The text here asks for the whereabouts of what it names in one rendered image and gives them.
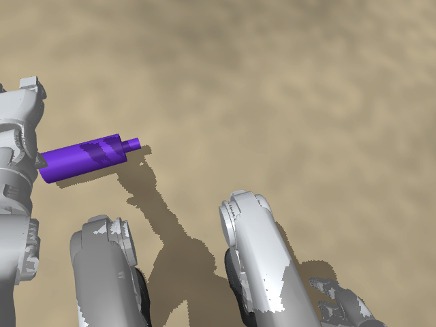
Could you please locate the bottle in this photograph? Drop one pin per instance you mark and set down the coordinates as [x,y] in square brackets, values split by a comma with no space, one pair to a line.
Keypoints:
[86,157]

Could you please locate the left robot arm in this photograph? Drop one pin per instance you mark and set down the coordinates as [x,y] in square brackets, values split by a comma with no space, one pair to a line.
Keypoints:
[19,243]

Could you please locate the left robot hand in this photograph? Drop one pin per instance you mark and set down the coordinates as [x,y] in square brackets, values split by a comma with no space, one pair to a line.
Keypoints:
[25,105]

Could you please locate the left robot foot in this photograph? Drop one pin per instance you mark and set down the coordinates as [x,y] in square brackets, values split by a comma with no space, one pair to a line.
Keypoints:
[145,304]

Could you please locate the right robot hand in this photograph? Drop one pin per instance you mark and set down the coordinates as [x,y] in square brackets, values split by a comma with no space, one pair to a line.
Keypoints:
[349,311]

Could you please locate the right robot foot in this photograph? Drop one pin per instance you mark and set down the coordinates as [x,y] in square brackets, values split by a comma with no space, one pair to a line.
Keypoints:
[248,318]

